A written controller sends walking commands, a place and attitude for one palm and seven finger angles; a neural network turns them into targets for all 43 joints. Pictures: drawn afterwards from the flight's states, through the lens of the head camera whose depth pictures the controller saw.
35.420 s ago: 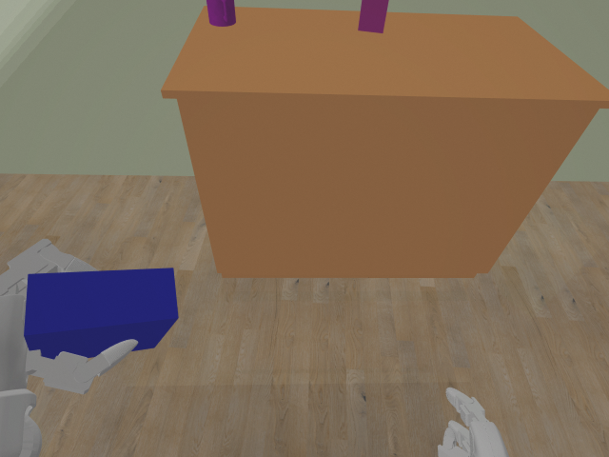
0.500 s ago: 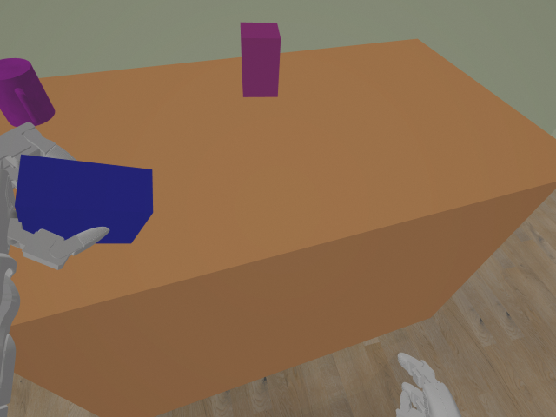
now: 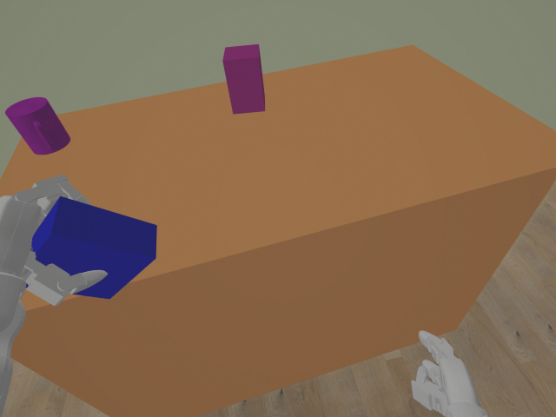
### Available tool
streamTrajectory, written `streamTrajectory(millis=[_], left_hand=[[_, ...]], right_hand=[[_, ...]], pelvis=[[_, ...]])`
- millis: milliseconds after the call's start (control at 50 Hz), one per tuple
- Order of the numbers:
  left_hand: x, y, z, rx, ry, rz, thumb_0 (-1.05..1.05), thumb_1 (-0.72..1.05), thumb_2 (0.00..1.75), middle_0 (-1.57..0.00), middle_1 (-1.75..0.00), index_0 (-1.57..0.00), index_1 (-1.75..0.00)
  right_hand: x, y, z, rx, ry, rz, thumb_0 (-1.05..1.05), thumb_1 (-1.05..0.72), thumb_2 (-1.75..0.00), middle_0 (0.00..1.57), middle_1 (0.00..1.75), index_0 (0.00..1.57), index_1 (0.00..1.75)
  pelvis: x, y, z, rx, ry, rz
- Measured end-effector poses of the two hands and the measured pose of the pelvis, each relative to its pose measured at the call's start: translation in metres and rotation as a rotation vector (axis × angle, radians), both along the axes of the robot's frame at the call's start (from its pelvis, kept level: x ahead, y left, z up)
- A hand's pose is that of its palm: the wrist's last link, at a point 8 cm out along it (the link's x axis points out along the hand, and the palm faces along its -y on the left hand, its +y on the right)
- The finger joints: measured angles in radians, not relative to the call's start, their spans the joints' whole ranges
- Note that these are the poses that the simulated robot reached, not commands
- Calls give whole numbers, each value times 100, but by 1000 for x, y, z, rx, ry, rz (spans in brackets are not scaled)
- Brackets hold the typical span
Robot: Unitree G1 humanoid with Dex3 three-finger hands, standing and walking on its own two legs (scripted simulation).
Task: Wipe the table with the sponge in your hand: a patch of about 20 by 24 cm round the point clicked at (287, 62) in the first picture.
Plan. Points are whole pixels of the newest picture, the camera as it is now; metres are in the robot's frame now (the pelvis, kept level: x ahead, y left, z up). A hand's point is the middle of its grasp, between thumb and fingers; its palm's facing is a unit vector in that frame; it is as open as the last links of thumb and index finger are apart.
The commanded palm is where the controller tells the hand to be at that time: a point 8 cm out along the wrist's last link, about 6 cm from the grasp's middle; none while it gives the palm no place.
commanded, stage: turn the palm down, sponge in hand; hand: left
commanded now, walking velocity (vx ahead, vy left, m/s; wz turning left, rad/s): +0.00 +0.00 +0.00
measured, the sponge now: (103, 257) +0.25 +0.27 +0.15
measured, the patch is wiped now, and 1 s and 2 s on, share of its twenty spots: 0.00 0.00 0.00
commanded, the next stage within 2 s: move the sponge above the wiping area in 1.58 s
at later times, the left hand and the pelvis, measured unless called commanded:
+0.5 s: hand (50, 221) +0.25 +0.30 +0.21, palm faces +0.31 -0.36 -0.88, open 9.6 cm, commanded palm +0.21 +0.31 +0.28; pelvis +0.01 +0.03 +0.00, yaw -3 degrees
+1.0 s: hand (12, 195) +0.26 +0.33 +0.25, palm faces +0.30 -0.15 -0.94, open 9.6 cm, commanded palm +0.19 +0.32 +0.31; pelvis -0.01 +0.05 +0.01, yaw -3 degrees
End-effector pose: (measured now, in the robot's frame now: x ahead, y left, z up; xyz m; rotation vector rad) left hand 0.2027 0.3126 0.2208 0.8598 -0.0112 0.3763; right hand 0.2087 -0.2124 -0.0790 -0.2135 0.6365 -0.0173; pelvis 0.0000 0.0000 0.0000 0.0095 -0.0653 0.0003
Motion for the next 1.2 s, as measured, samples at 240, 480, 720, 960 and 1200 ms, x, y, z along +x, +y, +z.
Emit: streamTrajectory(millis=[240, 480, 720, 960, 1200], left_hand=[[5, -8, 23, 168, -7, 6, 0, -47, 104, -80, -138, -79, -139], [11, 0, 32, 271, 33, 6, 0, -47, 104, -80, -138, -79, -139], [11, 24, 50, 349, 109, 144, 0, -47, 104, -80, -138, -79, -139], [17, 16, 69, 450, 111, 150, 0, -47, 105, -80, -138, -79, -139], [18, -3, 71, 491, 100, 181, 0, -47, 105, -80, -138, -79, -139]], right_hand=[[-10, -35, -11, -23, 47, -106, 1, -90, -90, 20, 30, 20, 30], [2, 10, 2, 5, -10, -76, 2, -90, -90, 20, 30, 20, 30], [36, 72, 28, 60, -76, 50, 2, -90, -90, 20, 30, 20, 30], [47, 89, 41, 70, -78, 108, 1, -90, -90, 20, 30, 21, 30], [32, 73, 26, 97, -21, 91, 2, -90, -90, 20, 30, 20, 30]], pelvis=[[11, -1, -4, 5, 16, -27], [10, 26, 2, 4, -10, -45], [-1, 47, 8, -1, -38, -39], [-8, 51, 10, 2, -46, -44], [-11, 40, 10, 9, -42, -51]])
